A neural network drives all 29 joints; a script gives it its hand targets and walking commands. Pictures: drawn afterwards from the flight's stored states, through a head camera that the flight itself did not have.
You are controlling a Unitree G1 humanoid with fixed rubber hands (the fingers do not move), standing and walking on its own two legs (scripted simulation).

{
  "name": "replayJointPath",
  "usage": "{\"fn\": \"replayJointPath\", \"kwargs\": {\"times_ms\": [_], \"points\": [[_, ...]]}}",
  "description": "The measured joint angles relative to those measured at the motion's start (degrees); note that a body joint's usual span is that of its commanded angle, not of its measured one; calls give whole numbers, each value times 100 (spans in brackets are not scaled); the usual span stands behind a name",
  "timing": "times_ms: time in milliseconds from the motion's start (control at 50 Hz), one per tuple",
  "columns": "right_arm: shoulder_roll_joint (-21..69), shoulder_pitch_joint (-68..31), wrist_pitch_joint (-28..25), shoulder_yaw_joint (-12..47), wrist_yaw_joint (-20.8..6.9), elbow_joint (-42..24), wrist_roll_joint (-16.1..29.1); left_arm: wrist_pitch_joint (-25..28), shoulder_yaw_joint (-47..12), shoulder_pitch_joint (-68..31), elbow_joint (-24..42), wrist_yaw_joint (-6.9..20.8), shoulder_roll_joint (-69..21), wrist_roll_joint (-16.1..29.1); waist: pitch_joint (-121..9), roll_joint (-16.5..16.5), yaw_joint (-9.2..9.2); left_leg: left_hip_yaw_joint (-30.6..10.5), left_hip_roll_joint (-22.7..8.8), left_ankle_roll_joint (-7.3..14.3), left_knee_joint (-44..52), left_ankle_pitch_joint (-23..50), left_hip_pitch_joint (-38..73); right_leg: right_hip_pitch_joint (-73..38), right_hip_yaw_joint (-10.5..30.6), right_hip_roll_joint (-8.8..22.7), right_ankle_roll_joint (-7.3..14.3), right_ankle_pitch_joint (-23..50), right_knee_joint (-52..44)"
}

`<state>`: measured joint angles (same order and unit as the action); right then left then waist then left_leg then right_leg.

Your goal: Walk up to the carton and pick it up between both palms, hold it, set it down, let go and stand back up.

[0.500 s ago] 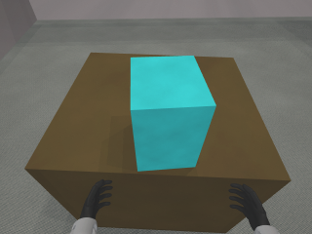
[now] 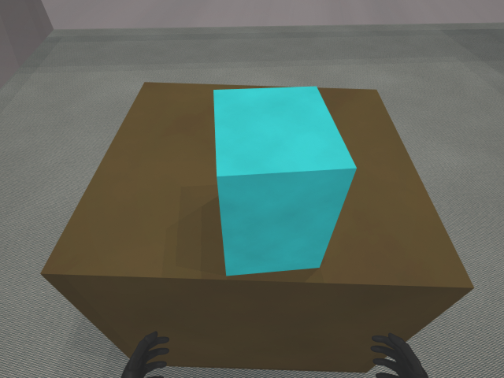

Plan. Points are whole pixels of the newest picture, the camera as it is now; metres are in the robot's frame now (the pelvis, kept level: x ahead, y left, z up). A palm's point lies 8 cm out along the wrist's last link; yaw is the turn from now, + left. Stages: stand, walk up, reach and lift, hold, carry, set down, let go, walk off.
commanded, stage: set down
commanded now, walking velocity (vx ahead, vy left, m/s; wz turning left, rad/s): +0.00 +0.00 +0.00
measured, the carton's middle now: (269, 184) +0.46 +0.00 +0.06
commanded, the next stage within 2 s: let go in 0.84 s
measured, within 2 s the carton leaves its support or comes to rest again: neither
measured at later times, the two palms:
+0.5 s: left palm out of the picture +0.14 +0.22 -0.09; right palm out of the picture +0.13 -0.23 -0.09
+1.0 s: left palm out of the picture +0.13 +0.22 -0.09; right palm out of the picture +0.12 -0.23 -0.09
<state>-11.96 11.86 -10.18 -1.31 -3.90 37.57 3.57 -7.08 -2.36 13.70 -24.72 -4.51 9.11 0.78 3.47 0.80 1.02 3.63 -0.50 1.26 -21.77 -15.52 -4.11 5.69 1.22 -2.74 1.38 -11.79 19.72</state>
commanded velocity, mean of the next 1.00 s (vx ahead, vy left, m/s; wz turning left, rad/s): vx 0.00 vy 0.00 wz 0.00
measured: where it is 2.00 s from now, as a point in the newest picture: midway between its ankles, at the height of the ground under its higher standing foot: outside the picture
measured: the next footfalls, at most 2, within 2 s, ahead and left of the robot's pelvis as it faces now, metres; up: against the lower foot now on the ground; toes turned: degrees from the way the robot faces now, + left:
none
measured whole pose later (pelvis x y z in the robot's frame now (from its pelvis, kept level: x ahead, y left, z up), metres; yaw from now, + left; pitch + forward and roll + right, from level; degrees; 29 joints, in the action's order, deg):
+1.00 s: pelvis -0.02 -0.01 +0.00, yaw +1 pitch -4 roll +0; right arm -8.8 11.1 -12.5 -3.3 -3.0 44.2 -1.9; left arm -8.4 -1.3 11.2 -29.1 -3.0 11.8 1.7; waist 4.6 1.6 0.8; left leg 3.3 -0.8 0.6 -24.8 -15.4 -5.7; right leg 7.5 0.0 -2.7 2.2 -12.4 23.6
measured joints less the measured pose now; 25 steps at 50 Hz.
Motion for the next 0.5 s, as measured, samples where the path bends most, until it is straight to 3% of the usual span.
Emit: {"fn": "replayJointPath", "kwargs": {"times_ms": [40, 140, 500], "points": [[59, 96, -132, -64, -24, -111, 61, 141, 10, 112, 190, -103, 64, 44, -11, 40, 3, -6, -3, -4, -62, -21, -58, 55, -9, -1, 2, -27, 62], [35, -139, -131, -21, -53, 580, -180, 32, 98, -69, -299, 15, 103, -170, 85, 40, -18, -25, -4, 8, -133, -40, -25, -13, -34, 3, -6, -20, 72], [140, -229, -296, -180, -19, 817, -404, 34, 152, -272, -516, 73, 110, -6, 67, -26, -62, -9, -16, -4, -245, -35, -33, 9, -49, 3, 10, -24, 207]]}}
